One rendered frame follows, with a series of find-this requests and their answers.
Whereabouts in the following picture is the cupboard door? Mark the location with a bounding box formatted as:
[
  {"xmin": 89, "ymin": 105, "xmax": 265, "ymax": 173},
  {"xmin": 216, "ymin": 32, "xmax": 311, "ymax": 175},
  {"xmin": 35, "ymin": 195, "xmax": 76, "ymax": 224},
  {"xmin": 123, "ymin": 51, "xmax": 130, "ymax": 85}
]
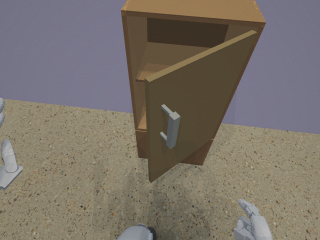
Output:
[{"xmin": 144, "ymin": 30, "xmax": 257, "ymax": 183}]

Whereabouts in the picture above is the robot left hand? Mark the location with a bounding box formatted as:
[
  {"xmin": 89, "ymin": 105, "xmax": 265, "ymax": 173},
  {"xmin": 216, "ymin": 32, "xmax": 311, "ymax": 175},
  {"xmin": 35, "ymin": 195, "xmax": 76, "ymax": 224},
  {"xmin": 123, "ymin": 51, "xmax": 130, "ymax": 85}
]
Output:
[{"xmin": 0, "ymin": 97, "xmax": 23, "ymax": 190}]

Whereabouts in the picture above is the handle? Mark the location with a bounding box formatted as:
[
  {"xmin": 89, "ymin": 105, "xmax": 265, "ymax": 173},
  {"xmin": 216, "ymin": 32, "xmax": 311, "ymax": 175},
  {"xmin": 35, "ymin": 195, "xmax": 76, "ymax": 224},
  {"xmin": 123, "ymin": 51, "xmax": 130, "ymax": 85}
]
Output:
[{"xmin": 159, "ymin": 104, "xmax": 181, "ymax": 149}]

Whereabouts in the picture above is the left robot thigh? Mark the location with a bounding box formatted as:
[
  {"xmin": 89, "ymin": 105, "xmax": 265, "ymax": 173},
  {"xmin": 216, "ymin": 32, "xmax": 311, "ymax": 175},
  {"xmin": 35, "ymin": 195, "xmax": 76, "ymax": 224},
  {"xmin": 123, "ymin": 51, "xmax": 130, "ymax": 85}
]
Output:
[{"xmin": 117, "ymin": 226, "xmax": 153, "ymax": 240}]

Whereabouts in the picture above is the robot right hand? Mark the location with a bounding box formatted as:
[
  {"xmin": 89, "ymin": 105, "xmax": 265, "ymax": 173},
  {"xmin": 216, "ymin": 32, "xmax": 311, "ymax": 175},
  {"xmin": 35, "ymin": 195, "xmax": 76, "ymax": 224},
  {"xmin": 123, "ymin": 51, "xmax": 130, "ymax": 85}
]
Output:
[{"xmin": 234, "ymin": 198, "xmax": 273, "ymax": 240}]

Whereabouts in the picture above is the left robot shin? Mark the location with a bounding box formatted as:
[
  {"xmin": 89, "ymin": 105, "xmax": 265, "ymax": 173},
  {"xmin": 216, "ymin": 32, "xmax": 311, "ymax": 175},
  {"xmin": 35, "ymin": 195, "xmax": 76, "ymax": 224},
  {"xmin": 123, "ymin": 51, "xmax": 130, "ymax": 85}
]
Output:
[{"xmin": 136, "ymin": 223, "xmax": 149, "ymax": 231}]

